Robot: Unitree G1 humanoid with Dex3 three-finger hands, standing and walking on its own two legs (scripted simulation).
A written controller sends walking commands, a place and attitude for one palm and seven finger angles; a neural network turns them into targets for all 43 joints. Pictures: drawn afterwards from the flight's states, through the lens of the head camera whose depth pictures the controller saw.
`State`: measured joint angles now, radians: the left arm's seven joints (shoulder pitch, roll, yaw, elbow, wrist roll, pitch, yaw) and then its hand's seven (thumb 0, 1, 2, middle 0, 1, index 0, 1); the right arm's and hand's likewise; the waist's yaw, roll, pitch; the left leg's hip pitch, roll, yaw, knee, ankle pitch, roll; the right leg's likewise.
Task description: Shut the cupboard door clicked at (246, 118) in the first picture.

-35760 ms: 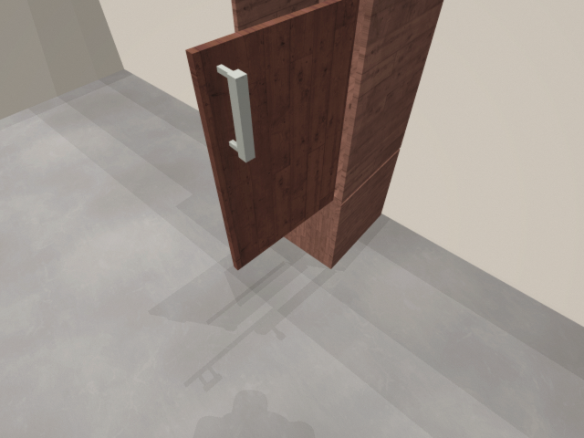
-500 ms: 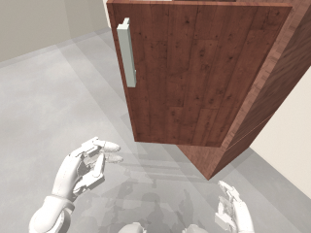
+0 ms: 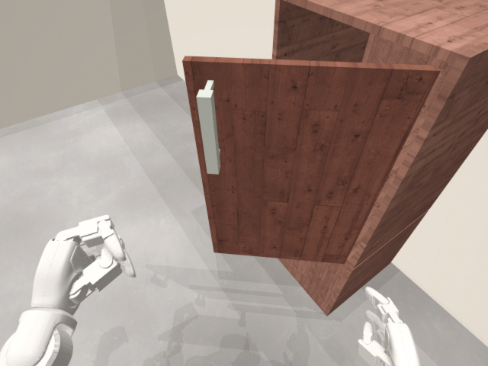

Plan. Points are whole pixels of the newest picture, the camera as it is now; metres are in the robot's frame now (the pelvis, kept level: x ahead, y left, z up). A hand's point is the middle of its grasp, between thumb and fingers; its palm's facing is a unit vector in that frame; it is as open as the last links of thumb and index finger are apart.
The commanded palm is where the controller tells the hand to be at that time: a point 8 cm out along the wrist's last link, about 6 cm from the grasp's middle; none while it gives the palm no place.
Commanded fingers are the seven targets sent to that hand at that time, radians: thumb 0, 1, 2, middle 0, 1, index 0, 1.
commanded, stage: raise the hand and make a fist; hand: left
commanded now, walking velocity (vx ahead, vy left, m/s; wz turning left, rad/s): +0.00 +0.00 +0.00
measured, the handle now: (211, 129) +0.47 +0.10 +0.16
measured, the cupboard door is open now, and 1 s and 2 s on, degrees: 49 49 49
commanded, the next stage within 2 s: bring the fist close to the handle in 0.70 s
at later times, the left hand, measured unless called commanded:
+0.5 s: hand (117, 248) +0.22 +0.18 +0.16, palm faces -0.01 -1.00 -0.04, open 3.1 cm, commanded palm +0.19 +0.24 +0.17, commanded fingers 0.00 0.90 0.90 -1.30 -1.50 -1.30 -1.50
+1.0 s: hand (120, 235) +0.23 +0.18 +0.17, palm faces +0.04 -1.00 -0.04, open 3.1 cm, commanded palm +0.22 +0.22 +0.17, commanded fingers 0.00 0.90 0.90 -1.30 -1.50 -1.30 -1.50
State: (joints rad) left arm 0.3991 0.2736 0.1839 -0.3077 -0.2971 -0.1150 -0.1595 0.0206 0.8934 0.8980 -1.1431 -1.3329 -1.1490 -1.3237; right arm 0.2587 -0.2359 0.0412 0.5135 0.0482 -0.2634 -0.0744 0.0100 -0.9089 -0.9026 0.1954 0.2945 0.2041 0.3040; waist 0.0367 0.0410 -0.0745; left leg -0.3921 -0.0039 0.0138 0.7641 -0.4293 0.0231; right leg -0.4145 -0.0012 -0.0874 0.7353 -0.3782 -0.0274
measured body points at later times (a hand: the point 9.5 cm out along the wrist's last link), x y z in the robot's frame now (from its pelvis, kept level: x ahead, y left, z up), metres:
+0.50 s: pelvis -0.01 +0.00 +0.02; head -0.03 -0.03 +0.47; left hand +0.22 +0.24 +0.16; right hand +0.18 -0.22 -0.05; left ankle -0.02 +0.10 -0.71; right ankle +0.00 -0.10 -0.71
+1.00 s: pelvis -0.01 +0.00 +0.02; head -0.03 -0.02 +0.47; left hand +0.23 +0.23 +0.17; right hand +0.18 -0.22 -0.05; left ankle -0.02 +0.10 -0.71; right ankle +0.00 -0.10 -0.71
